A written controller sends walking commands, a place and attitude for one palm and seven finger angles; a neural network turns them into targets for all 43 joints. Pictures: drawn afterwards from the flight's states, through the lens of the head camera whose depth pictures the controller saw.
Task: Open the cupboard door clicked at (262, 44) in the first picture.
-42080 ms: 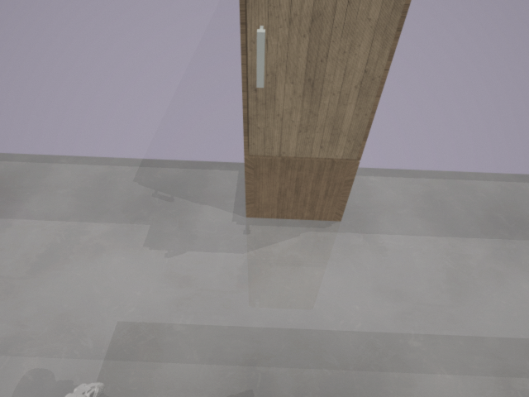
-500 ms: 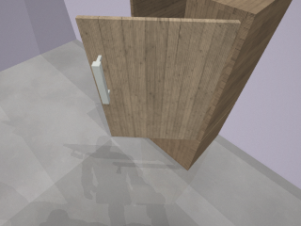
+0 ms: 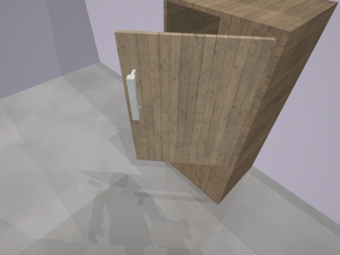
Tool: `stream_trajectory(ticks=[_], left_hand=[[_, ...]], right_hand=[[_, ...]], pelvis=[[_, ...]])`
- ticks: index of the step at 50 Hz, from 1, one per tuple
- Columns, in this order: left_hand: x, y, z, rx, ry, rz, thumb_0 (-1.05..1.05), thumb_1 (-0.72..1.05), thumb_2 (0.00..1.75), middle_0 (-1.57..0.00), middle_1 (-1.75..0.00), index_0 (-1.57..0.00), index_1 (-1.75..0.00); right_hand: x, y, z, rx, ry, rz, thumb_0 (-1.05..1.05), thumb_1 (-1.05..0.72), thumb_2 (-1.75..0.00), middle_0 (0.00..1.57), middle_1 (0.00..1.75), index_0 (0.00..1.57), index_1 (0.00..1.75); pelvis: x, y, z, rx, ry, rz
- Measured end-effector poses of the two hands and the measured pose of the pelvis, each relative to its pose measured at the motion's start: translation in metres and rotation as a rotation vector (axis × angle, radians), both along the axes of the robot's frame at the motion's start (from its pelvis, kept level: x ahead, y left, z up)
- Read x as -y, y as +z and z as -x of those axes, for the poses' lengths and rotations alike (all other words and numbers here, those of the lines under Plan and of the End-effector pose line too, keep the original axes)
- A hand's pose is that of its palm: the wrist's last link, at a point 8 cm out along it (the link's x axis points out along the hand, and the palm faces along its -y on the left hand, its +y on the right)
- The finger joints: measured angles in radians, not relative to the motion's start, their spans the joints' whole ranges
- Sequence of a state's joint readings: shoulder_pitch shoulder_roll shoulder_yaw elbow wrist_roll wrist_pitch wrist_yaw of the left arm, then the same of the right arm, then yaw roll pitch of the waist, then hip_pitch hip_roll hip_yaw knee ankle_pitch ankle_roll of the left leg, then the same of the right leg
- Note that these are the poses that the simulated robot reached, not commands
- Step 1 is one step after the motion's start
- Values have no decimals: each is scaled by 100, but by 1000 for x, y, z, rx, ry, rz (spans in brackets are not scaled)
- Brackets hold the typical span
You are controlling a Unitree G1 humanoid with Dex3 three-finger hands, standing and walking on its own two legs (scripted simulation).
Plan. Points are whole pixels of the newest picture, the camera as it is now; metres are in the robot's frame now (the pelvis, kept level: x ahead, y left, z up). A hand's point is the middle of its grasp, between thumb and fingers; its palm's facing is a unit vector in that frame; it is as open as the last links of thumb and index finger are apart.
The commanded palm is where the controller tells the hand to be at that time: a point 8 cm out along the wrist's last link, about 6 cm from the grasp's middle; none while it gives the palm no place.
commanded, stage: come to a stop and stand still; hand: left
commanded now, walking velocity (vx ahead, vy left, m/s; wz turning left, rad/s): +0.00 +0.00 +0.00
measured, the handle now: (135, 95) +0.57 +0.16 +0.07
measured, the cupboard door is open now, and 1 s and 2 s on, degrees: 41 41 41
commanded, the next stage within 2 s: look again from close up in 0.04 s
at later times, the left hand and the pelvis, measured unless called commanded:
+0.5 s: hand out of the picture +0.01 +0.19 -0.16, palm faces +0.01 -0.97 -0.24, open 7.4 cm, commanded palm none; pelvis -0.01 -0.01 +0.01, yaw +1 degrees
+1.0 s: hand (96, 216) +0.20 +0.18 +0.01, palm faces +0.20 -0.98 -0.02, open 7.7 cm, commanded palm +0.11 +0.23 -0.04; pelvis +0.00 -0.01 -0.02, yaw +3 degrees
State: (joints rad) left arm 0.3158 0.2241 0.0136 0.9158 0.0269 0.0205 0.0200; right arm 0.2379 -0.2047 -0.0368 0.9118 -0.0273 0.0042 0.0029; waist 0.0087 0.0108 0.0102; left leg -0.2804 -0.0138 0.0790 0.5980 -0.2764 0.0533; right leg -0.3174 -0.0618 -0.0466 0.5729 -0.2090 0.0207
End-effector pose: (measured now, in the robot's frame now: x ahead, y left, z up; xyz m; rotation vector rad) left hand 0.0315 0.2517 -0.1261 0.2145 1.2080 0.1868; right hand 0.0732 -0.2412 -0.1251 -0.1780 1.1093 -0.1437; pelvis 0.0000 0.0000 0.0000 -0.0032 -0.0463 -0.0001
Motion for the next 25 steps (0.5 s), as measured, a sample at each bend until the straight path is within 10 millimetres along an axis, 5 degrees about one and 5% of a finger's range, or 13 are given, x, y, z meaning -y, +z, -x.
stream_trajectory(ticks=[10,25], left_hand=[[0,3,27,-60,8,-7,1,91,90,-20,-30,-20,-30],[14,-2,25,-88,2,29,1,91,90,-20,-30,-20,-30]], right_hand=[[20,2,24,-66,-4,27,0,-90,-90,20,30,20,30],[23,-1,74,-220,-48,25,0,-90,-90,20,30,20,30]], pelvis=[[5,5,9,3,5,-7],[10,10,9,-4,11,-8]])
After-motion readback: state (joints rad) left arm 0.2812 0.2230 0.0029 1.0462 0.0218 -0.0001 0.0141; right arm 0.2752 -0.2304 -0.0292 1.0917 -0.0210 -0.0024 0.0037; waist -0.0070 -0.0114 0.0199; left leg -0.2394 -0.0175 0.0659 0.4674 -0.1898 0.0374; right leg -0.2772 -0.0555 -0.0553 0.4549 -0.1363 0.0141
